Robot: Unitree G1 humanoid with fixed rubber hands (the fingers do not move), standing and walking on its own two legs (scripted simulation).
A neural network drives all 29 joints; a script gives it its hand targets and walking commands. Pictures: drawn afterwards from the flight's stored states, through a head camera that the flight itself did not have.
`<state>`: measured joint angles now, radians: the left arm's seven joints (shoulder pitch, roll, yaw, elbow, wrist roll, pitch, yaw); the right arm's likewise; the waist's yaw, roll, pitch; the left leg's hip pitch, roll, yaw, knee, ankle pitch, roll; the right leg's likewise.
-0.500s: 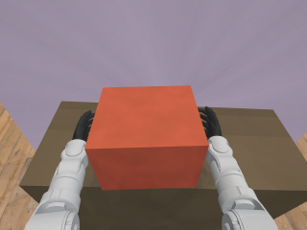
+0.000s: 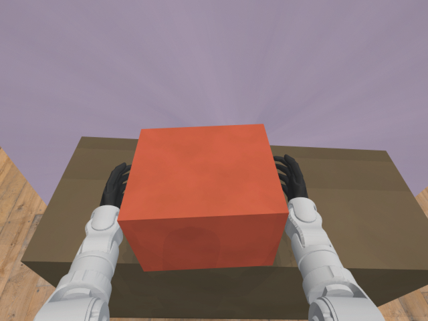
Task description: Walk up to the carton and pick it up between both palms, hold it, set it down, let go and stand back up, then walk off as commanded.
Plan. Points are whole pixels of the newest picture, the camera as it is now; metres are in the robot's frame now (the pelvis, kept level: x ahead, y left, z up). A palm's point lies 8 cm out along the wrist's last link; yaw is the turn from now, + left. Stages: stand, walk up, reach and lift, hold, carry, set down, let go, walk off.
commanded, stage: set down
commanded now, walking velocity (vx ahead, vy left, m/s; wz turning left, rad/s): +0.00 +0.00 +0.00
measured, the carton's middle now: (205, 195) +0.39 +0.02 +0.00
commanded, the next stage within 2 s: none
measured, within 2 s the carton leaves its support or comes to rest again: rests again in 0.78 s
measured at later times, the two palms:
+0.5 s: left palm (115, 209) +0.35 +0.21 -0.01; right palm (288, 202) +0.37 -0.16 +0.01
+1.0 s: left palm (116, 212) +0.35 +0.21 -0.02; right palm (288, 212) +0.36 -0.16 -0.01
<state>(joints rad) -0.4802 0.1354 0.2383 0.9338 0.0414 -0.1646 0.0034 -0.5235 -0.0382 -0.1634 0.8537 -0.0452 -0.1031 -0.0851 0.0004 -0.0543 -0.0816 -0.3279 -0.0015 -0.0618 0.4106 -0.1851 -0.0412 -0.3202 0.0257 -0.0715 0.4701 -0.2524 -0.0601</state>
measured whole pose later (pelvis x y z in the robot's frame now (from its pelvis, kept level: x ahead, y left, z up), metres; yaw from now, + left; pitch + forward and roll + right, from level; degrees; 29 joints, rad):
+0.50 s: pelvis +0.01 +0.00 +0.00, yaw +0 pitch +11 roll +1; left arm -0.46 0.14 0.23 1.02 0.00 -0.35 0.01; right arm -0.51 -0.03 -0.16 0.94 -0.05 -0.29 -0.08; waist 0.00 -0.04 -0.09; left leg -0.42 0.00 -0.06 0.41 -0.18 -0.04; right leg -0.41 0.03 -0.07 0.47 -0.25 -0.06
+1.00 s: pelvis +0.00 +0.00 +0.00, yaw +0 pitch +13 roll +1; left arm -0.51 0.14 0.25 1.15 0.00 -0.52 -0.02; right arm -0.51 -0.04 -0.19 1.06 -0.08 -0.45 -0.10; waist 0.00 -0.04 -0.09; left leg -0.48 0.00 -0.06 0.41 -0.17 -0.04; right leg -0.47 0.03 -0.07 0.47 -0.24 -0.06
